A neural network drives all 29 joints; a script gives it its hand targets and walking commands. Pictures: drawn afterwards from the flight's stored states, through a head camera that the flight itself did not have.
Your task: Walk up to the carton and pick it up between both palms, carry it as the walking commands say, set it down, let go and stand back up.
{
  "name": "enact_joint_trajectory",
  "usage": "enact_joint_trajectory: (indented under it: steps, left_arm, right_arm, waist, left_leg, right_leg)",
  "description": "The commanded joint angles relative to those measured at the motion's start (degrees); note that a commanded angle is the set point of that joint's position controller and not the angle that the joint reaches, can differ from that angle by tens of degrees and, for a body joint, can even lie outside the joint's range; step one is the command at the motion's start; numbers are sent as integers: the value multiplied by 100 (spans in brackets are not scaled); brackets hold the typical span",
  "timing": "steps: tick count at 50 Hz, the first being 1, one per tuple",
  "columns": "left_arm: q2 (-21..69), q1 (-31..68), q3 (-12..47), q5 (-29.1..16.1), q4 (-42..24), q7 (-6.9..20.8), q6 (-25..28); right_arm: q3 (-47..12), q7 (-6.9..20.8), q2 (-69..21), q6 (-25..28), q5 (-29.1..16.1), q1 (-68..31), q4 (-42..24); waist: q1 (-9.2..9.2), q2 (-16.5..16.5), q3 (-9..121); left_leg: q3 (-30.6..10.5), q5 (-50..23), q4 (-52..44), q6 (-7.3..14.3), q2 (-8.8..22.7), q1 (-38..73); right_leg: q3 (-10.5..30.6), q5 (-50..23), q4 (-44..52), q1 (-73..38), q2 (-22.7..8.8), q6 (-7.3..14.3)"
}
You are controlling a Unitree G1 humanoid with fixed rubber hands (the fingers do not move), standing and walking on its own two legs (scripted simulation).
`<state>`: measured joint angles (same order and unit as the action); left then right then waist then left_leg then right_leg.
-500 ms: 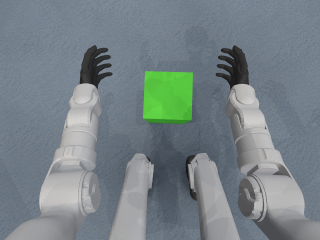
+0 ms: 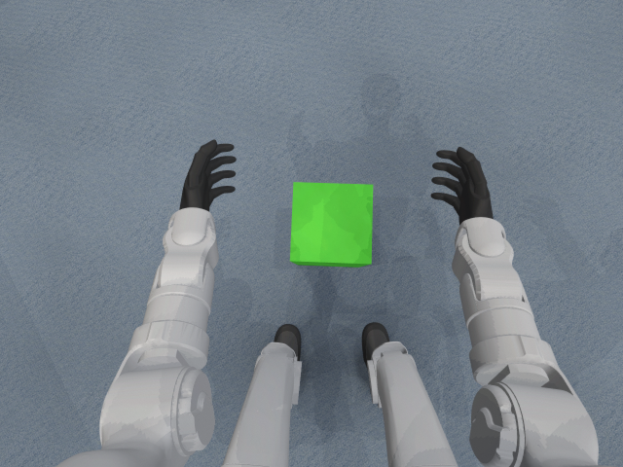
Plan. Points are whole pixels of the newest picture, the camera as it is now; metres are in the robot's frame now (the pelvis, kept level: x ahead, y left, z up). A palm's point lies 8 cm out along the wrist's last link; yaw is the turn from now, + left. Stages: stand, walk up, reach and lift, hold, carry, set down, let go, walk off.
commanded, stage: let go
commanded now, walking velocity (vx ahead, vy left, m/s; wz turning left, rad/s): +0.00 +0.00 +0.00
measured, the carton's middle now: (330, 230) +0.43 +0.00 -0.55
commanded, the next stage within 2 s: stand in 1.06 s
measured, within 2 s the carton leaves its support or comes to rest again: neither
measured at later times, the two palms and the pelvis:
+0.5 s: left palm (118, 342) +0.26 +0.21 +0.00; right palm (591, 358) +0.25 -0.23 -0.01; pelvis +0.05 -0.01 +0.08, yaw +0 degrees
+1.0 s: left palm (75, 406) +0.22 +0.23 +0.03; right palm (620, 402) +0.22 -0.23 +0.02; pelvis +0.06 +0.00 +0.09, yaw -1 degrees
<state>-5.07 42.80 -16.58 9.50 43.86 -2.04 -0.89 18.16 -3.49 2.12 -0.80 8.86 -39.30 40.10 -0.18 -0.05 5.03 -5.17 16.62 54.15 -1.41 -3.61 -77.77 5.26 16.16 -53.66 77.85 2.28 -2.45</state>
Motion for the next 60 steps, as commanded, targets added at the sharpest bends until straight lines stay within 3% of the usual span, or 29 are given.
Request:
enact_joint_trajectory:
  steps: [1,3,5,6,7,8,9,12,13,19,21,24,27,31,35,39,40,41,44,46,50,52,53,55,56,57,58,59,60]
  left_arm:
    - [-397,-118,343,-60,-1229,-95,-2]
    - [-367,-1069,483,28,-1498,-60,-42]
    - [-700,-1140,250,-29,-1853,-62,16]
    - [-580,-1411,581,-225,-2061,24,-9]
    - [-502,-1504,620,-389,-2225,70,0]
    - [-636,-2194,574,-280,-2066,127,-4]
    - [-619,-2572,571,-332,-1605,195,-42]
    - [-737,-2207,807,-674,-2108,314,184]
    - [-815,-2176,760,-620,-2204,329,219]
    - [-929,-4128,794,-604,-1593,376,219]
    - [-915,-4473,1085,-831,-1781,377,289]
    - [-1096,-4822,1015,-820,-2129,428,291]
    - [-1200,-5307,1161,-878,-2368,439,198]
    - [-1249,-5322,1238,-931,-2527,512,67]
    - [-1145,-5362,1472,-1074,-2472,628,-222]
    - [-1220,-5277,1386,-917,-2746,646,-382]
    - [-1187,-5141,1431,-924,-2626,665,-421]
    - [-1201,-5337,1389,-935,-2691,673,-496]
    - [-1212,-5211,1275,-908,-2573,652,-547]
    - [-1246,-5479,1344,-888,-2623,628,-603]
    - [-1274,-5425,1194,-790,-2628,584,-664]
    - [-1320,-5422,1205,-737,-2829,527,-671]
    - [-1900,-5261,1140,-819,-1723,252,-421]
    - [-1962,-5429,1193,-723,-1603,143,-203]
    - [-2064,-5458,1177,-716,-1465,126,-133]
    - [-1917,-5494,1236,-687,-1319,94,-91]
    - [-1938,-5433,1251,-667,-1330,73,-67]
    - [-1903,-5304,1245,-636,-1272,75,-47]
    - [-1899,-5440,1254,-674,-1154,70,-20]
  right_arm:
    - [-260,68,585,7,64,210,-1023]
    - [-448,155,619,19,-49,971,-1587]
    - [-597,205,599,-35,-64,1082,-1681]
    - [-764,240,659,-12,-213,1399,-1943]
    - [-776,273,748,-36,-163,1636,-1891]
    - [-916,305,660,-28,-363,2230,-1842]
    - [-766,273,812,-24,-128,2506,-1706]
    - [-1106,373,601,67,-647,2417,-1865]
    - [-1110,406,716,151,-663,2414,-1946]
    - [-1248,472,922,156,-659,3892,-1710]
    - [-1319,485,1018,227,-792,4162,-1857]
    - [-1248,476,1202,256,-781,4679,-2017]
    - [-1365,555,1375,168,-845,5026,-2112]
    - [-1416,653,1412,57,-916,4917,-2293]
    - [-1492,691,1489,-284,-873,5071,-2126]
    - [-1401,746,1603,-431,-877,5038,-2289]
    - [-1400,759,1548,-478,-800,4926,-2215]
    - [-1347,773,1602,-510,-817,5063,-2208]
    - [-1336,754,1557,-554,-754,4936,-2169]
    - [-1388,746,1667,-627,-785,5216,-2173]
    - [-1320,763,1733,-712,-714,4889,-2540]
    - [-1394,722,1719,-728,-861,5004,-2555]
    - [-1342,415,2151,-477,-688,4651,-1399]
    - [-1384,304,2036,-218,-623,4966,-1283]
    - [-1416,285,1974,-168,-586,4852,-1130]
    - [-1364,235,2160,-89,-617,4988,-980]
    - [-1383,264,2154,-33,-634,4910,-895]
    - [-1333,273,2287,20,-631,4924,-755]
    - [-1296,237,2379,36,-587,4815,-666]
  waist:
    - [-1,-434,5692]
    - [83,-536,5544]
    - [152,280,4994]
    - [50,-133,4954]
    - [-197,189,4653]
    - [-44,49,4260]
    - [-225,243,3622]
    - [-192,122,3003]
    - [-77,-232,2712]
    - [6,237,1692]
    - [28,134,1615]
    - [-64,145,1221]
    - [109,0,773]
    - [205,-203,-50]
    - [132,108,-474]
    - [97,-339,-761]
    - [42,-15,-848]
    - [54,-213,-821]
    - [7,145,-856]
    - [30,-135,-843]
    - [34,279,-848]
    - [127,-215,-663]
    - [213,-244,-312]
    - [18,15,-9]
    - [117,207,-171]
    - [65,-29,-450]
    - [54,190,-595]
    - [40,73,-548]
    - [36,-470,-520]
  left_leg:
    - [425,-2958,-291,-314,-149,4269]
    - [446,-2850,-605,-333,-122,4625]
    - [472,-2624,-795,-187,-114,4074]
    - [480,-2376,-890,-185,-113,4158]
    - [452,-2208,-891,-179,-77,4254]
    - [516,-2053,-1164,-110,-91,4437]
    - [545,-1635,-1248,-118,-72,4303]
    - [535,-1398,-1538,40,-60,4295]
    - [499,-1491,-1682,17,-16,4424]
    - [538,-1091,-2246,100,14,5234]
    - [526,-1810,-2428,110,-30,5685]
    - [518,-1659,-2634,66,6,6271]
    - [552,-1852,-3011,78,-29,6728]
    - [589,-1666,-3232,61,2,7076]
    - [609,-1310,-3323,65,38,7125]
    - [597,-1118,-3412,-12,78,7355]
    - [512,-1075,-3422,42,132,7399]
    - [599,-1179,-3359,-42,96,7426]
    - [583,-1351,-3315,56,32,7440]
    - [625,-1320,-3288,13,44,7552]
    - [541,-1046,-3340,82,44,7388]
    - [514,-1455,-3192,3,63,7420]
    - [431,-1329,-2777,-122,303,6683]
    - [228,-811,-2851,-93,381,6822]
    - [168,-494,-2939,-48,365,6748]
    - [201,-529,-2811,24,345,6765]
    - [11,-828,-2925,64,472,6631]
    - [-103,-668,-3014,90,535,6618]
    - [-18,-660,-2871,158,526,6760]
  right_leg:
    - [-830,-2006,268,-2694,295,-78]
    - [-867,-2010,525,-2972,263,-115]
    - [-678,-2301,739,-3684,233,-101]
    - [-573,-2173,810,-3966,147,-62]
    - [-625,-1962,862,-4110,187,-53]
    - [-573,-1827,1163,-4188,108,-54]
    - [-514,-1620,1302,-4303,66,-34]
    - [-452,-1396,1556,-4531,28,17]
    - [-380,-1404,1679,-4500,-55,13]
    - [-448,-1211,2195,-5681,-33,35]
    - [-442,-1925,2240,-6058,31,85]
    - [-381,-1896,2599,-6563,1,95]
    - [-470,-1793,2903,-6993,67,136]
    - [-528,-1509,3208,-6907,83,142]
    - [-435,-1138,3300,-7109,41,141]
    - [-601,-837,3332,-7104,116,147]
    - [-620,-786,3302,-6972,98,129]
    - [-560,-896,3318,-7068,91,145]
    - [-593,-1062,3264,-7042,88,59]
    - [-596,-999,3272,-7198,96,123]
    - [-731,-773,3177,-7311,196,83]
    - [-680,-1020,3092,-7261,145,117]
    - [-387,-1134,2946,-6940,-287,-57]
    - [-256,-583,2910,-7072,-356,49]
    - [-146,-213,3018,-6738,-336,57]
    - [11,-315,3181,-6575,-482,115]
    - [-181,-416,2933,-6484,-376,146]
    - [-188,-196,2897,-6481,-372,176]
    - [7,-515,3023,-6338,-475,201]
